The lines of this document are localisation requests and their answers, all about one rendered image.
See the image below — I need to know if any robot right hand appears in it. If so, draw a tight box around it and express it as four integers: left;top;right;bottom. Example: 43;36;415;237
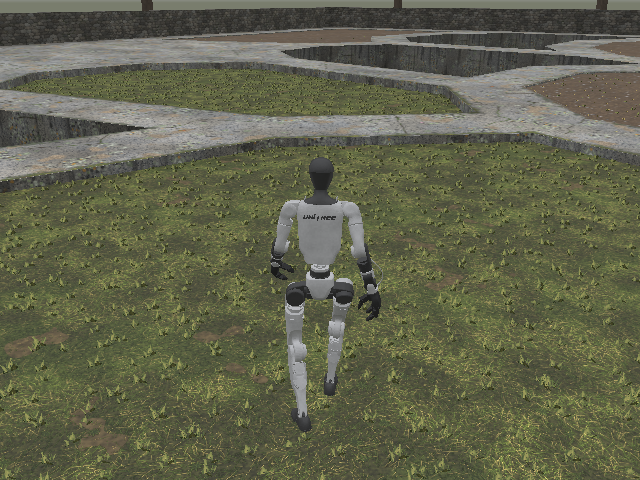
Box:
358;291;381;321

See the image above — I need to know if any robot left forearm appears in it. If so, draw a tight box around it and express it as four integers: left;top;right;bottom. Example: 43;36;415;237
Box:
270;237;285;267

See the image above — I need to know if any robot left hand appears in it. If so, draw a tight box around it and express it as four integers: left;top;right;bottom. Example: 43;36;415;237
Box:
271;262;294;280

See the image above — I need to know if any robot left foot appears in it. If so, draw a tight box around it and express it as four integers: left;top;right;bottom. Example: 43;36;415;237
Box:
291;408;312;432

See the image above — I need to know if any robot right forearm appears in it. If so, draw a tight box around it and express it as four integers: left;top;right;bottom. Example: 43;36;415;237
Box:
357;243;378;294

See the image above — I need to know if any left robot upper arm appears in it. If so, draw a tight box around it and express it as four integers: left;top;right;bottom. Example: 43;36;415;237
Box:
274;200;300;253

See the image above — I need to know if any right robot upper arm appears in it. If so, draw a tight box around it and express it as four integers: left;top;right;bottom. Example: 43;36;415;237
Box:
341;201;366;258

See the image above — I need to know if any robot head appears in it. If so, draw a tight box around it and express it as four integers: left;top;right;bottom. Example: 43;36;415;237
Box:
304;157;338;205

